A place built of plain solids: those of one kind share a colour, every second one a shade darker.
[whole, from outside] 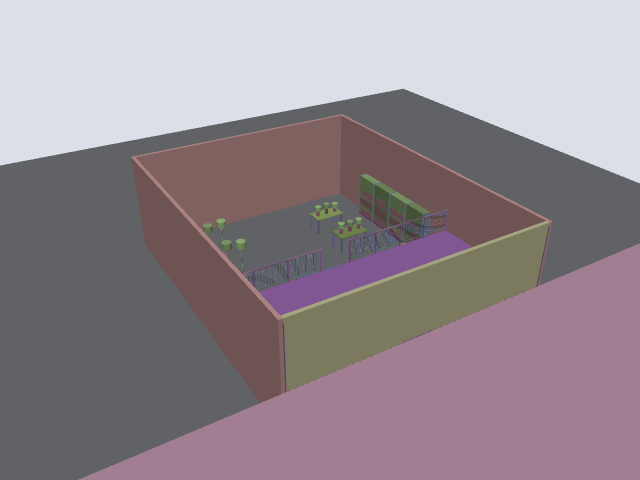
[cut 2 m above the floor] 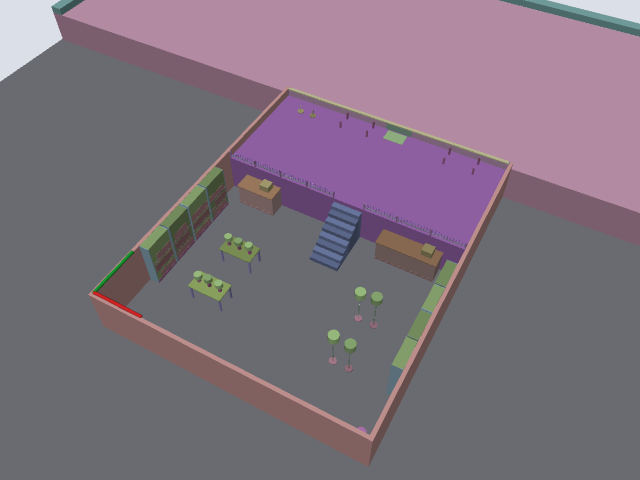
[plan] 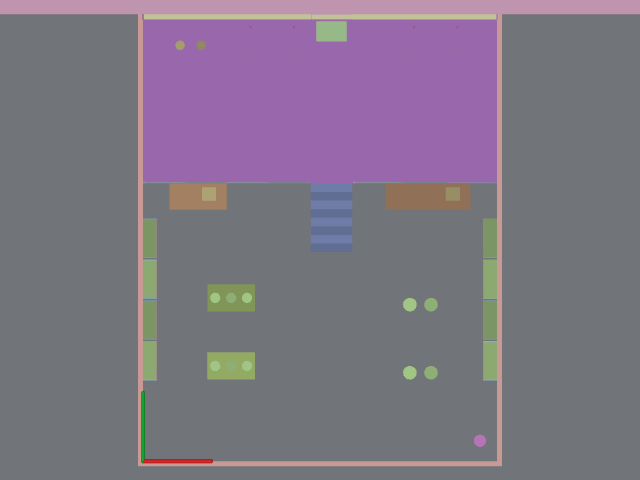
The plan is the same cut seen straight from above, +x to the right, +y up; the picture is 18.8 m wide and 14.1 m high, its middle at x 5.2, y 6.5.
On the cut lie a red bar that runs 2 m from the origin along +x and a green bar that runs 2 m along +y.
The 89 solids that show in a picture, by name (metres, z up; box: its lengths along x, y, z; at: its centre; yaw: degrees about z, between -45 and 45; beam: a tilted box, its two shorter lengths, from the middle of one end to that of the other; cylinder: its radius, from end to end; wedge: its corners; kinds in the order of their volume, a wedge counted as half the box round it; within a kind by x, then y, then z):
{
 "street_ground_1": {"box": [39.8, 12.65, 1.7], "at": [5.2, 19.45, 0.8]},
 "upper_1": {"box": [10.5, 4.87, 1.7], "at": [5.2, 10.6, 0.8]},
 "street_hedge_1": {"box": [0.6, 12.65, 2.2], "at": [-14.4, 19.45, 2.75]},
 "street_hedge_2": {"box": [39.8, 0.6, 2.2], "at": [5.2, 26.08, 2.75]},
 "wall_1": {"box": [0.15, 13.28, 4.36], "at": [-0.07, 6.49, 2.13]},
 "wall_2": {"box": [1.1, 0.15, 4.36], "at": [0.4, -0.07, 2.13]},
 "wall_3": {"box": [1.5, 0.15, 4.36], "at": [1.4, -0.07, 2.13]},
 "wall_4": {"box": [8.7, 0.15, 4.36], "at": [6.2, -0.07, 2.13]},
 "wall_5": {"box": [0.15, 13.28, 4.36], "at": [10.47, 6.49, 2.13]},
 "shelves_body_1": {"box": [0.4, 1.16, 2.1], "at": [0.2, 2.95, 1.0]},
 "shelves_body_2": {"box": [0.4, 1.16, 2.1], "at": [0.2, 4.15, 1.0]},
 "shelves_body_3": {"box": [0.4, 1.16, 2.1], "at": [0.2, 5.35, 1.0]},
 "shelves_body_4": {"box": [0.4, 1.16, 2.1], "at": [0.2, 6.55, 1.0]},
 "shelves_body_5": {"box": [0.4, 1.16, 2.1], "at": [10.2, 2.95, 1.0]},
 "shelves_body_6": {"box": [0.4, 1.16, 2.1], "at": [10.2, 4.15, 1.0]},
 "shelves_body_7": {"box": [0.4, 1.16, 2.1], "at": [10.2, 5.35, 1.0]},
 "shelves_body_8": {"box": [0.4, 1.16, 2.1], "at": [10.2, 6.55, 1.0]},
 "stair_step_1": {"box": [1.22, 0.5, 0.23], "at": [5.54, 6.4, 0.07]},
 "stair_step_2": {"box": [1.22, 0.5, 0.42], "at": [5.54, 6.65, 0.16]},
 "stair_step_3": {"box": [1.22, 0.5, 0.6], "at": [5.54, 6.9, 0.25]},
 "stair_step_4": {"box": [1.22, 0.5, 0.78], "at": [5.54, 7.15, 0.34]},
 "stair_step_5": {"box": [1.22, 0.5, 0.96], "at": [5.54, 7.4, 0.43]},
 "stair_step_6": {"box": [1.22, 0.5, 1.15], "at": [5.54, 7.66, 0.52]},
 "stair_step_7": {"box": [1.22, 0.5, 1.33], "at": [5.54, 7.91, 0.62]},
 "stair_step_8": {"box": [1.22, 0.55, 1.51], "at": [5.54, 8.18, 0.71]},
 "window_wall_1": {"box": [4.94, 0.15, 2.66], "at": [2.47, 13.05, 2.98]},
 "window_wall_2": {"box": [1.2, 0.15, 2.66], "at": [5.54, 13.05, 2.98]},
 "window_wall_3": {"box": [4.26, 0.15, 2.66], "at": [8.27, 13.05, 2.98]},
 "counter_1": {"box": [1.64, 0.7, 1.05], "at": [1.62, 7.8, 0.47]},
 "counter_2": {"box": [2.46, 0.7, 1.05], "at": [8.37, 7.8, 0.47]},
 "shelves_goods_1": {"box": [0.41, 1.01, 0.33], "at": [0.2, 2.96, 0.78]},
 "shelves_goods_2": {"box": [0.41, 0.84, 0.3], "at": [0.2, 3.05, 0.28]},
 "shelves_goods_3": {"box": [0.41, 0.82, 0.32], "at": [0.2, 3.07, 1.25]},
 "shelves_goods_4": {"box": [0.41, 0.88, 0.34], "at": [0.2, 4.12, 0.78]},
 "shelves_goods_5": {"box": [0.41, 0.75, 0.34], "at": [0.2, 4.13, 1.26]},
 "shelves_goods_6": {"box": [0.41, 1.04, 0.34], "at": [0.2, 4.15, 0.3]},
 "shelves_goods_7": {"box": [0.41, 1.0, 0.27], "at": [0.2, 5.33, 0.26]},
 "shelves_goods_8": {"box": [0.41, 1.06, 0.34], "at": [0.2, 5.35, 0.78]},
 "shelves_goods_9": {"box": [0.41, 1.04, 0.32], "at": [0.2, 5.35, 1.25]},
 "shelves_goods_10": {"box": [0.41, 0.96, 0.26], "at": [0.2, 6.52, 1.22]},
 "shelves_goods_11": {"box": [0.41, 0.9, 0.34], "at": [0.2, 6.57, 0.3]},
 "shelves_goods_12": {"box": [0.41, 0.76, 0.31], "at": [0.2, 6.69, 0.77]},
 "shelves_shelf_1": {"box": [0.41, 1.1, 0.18], "at": [0.21, 2.95, 0.04]},
 "shelves_shelf_2": {"box": [0.41, 1.1, 0.18], "at": [0.21, 4.15, 0.04]},
 "shelves_shelf_3": {"box": [0.41, 1.1, 0.18], "at": [0.21, 5.35, 0.04]},
 "shelves_shelf_4": {"box": [0.41, 1.1, 0.18], "at": [0.21, 6.55, 0.04]},
 "shade_1": {"cylinder": 0.15, "from": [2.12, 2.8, 0.97], "to": [2.12, 2.8, 1.17]},
 "shade_2": {"cylinder": 0.15, "from": [2.12, 4.8, 1.05], "to": [2.12, 4.8, 1.25]},
 "shade_3": {"cylinder": 0.15, "from": [2.59, 2.8, 1.07], "to": [2.59, 2.8, 1.27]},
 "shade_4": {"cylinder": 0.15, "from": [2.59, 4.8, 1.06], "to": [2.59, 4.8, 1.26]},
 "shade_5": {"cylinder": 0.15, "from": [3.06, 2.8, 1.04], "to": [3.06, 2.8, 1.24]},
 "shade_6": {"cylinder": 0.15, "from": [3.06, 4.8, 1.08], "to": [3.06, 4.8, 1.28]},
 "shade_7": {"cylinder": 0.2, "from": [7.84, 2.6, 1.46], "to": [7.84, 2.6, 1.74]},
 "shade_8": {"cylinder": 0.2, "from": [7.84, 4.6, 1.43], "to": [7.84, 4.6, 1.71]},
 "shade_9": {"cylinder": 0.2, "from": [8.46, 2.6, 1.4], "to": [8.46, 2.6, 1.68]},
 "shade_10": {"cylinder": 0.2, "from": [8.46, 4.6, 1.56], "to": [8.46, 4.6, 1.84]},
 "shelves_cheek_1": {"box": [0.41, 0.032, 2.1], "at": [0.21, 2.38, 1.0]},
 "shelves_cheek_2": {"box": [0.41, 0.032, 2.1], "at": [0.21, 3.58, 1.0]},
 "shelves_cheek_3": {"box": [0.41, 0.032, 2.1], "at": [0.21, 4.71, 1.0]},
 "shelves_cheek_4": {"box": [0.41, 0.032, 2.1], "at": [0.21, 4.79, 1.0]},
 "shelves_cheek_5": {"box": [0.41, 0.032, 2.1], "at": [0.21, 5.99, 1.0]},
 "shelves_cheek_6": {"box": [0.41, 0.032, 2.1], "at": [0.21, 7.12, 1.0]},
 "shelves_cheek_7": {"box": [0.41, 0.032, 2.1], "at": [10.19, 2.38, 1.0]},
 "back_stallriser_1": {"box": [4.94, 0.05, 0.3], "at": [2.47, 13.0, 1.8]},
 "back_stallriser_2": {"box": [4.26, 0.05, 0.3], "at": [8.27, 13.0, 1.8]},
 "counter_top_1": {"box": [1.68, 0.78, 0.04], "at": [1.62, 7.78, 1.02]},
 "counter_top_2": {"box": [2.5, 0.78, 0.04], "at": [8.37, 7.78, 1.02]},
 "till_1": {"box": [0.42, 0.4, 0.28], "at": [1.94, 7.85, 1.18]},
 "till_2": {"box": [0.42, 0.4, 0.28], "at": [9.1, 7.85, 1.18]},
 "top_1": {"box": [1.4, 0.8, 0.04], "at": [2.59, 2.8, 0.74]},
 "top_2": {"box": [1.4, 0.8, 0.04], "at": [2.59, 4.8, 0.74]},
 "plant_pot_1": {"cylinder": 0.18, "from": [9.9, 0.6, 0.0], "to": [9.9, 0.6, 0.38]},
 "door_mat_1": {"box": [0.9, 0.6, 0.07], "at": [5.54, 12.63, 1.63]},
 "back_corner_1": {"box": [0.04, 0.17, 2.51], "at": [0.0, 13.05, 2.9]},
 "back_corner_2": {"box": [0.04, 0.17, 2.51], "at": [10.4, 13.05, 2.9]},
 "street_door_kick_1": {"box": [1.2, 0.05, 0.3], "at": [5.54, 13.0, 1.8]},
 "upper_guard_post_1": {"box": [0.05, 0.05, 1.06], "at": [4.88, 8.19, 2.13]},
 "upper_guard_post_2": {"box": [0.05, 0.05, 1.06], "at": [6.2, 8.19, 2.13]},
 "upper_guard_post_3": {"box": [0.05, 0.05, 1.06], "at": [7.59, 8.19, 2.13]},
 "counter_kick_1": {"box": [1.64, 0.012, 0.15], "at": [1.62, 7.44, 0.03]},
 "counter_kick_2": {"box": [2.46, 0.012, 0.15], "at": [8.37, 7.44, 0.03]},
 "foot_1": {"cylinder": 0.14, "from": [7.84, 2.6, 0.0], "to": [7.84, 2.6, 0.03]},
 "foot_2": {"cylinder": 0.14, "from": [8.46, 2.6, 0.0], "to": [8.46, 2.6, 0.03]},
 "foot_3": {"cylinder": 0.14, "from": [8.46, 4.6, 0.0], "to": [8.46, 4.6, 0.03]},
 "upper_guard_rail_1": {"box": [1.39, 0.044, 0.044], "at": [6.89, 8.19, 2.62]},
 "upper_guard_rail_2": {"box": [1.39, 0.044, 0.044], "at": [8.29, 8.19, 2.62]},
 "upper_foot_1": {"cylinder": 0.14, "from": [1.09, 12.22, 1.65], "to": [1.09, 12.22, 1.68]},
 "upper_foot_2": {"cylinder": 0.14, "from": [1.71, 12.22, 1.65], "to": [1.71, 12.22, 1.68]},
 "upper_guard_low_1": {"box": [1.39, 0.024, 0.024], "at": [8.29, 8.19, 1.78]}
}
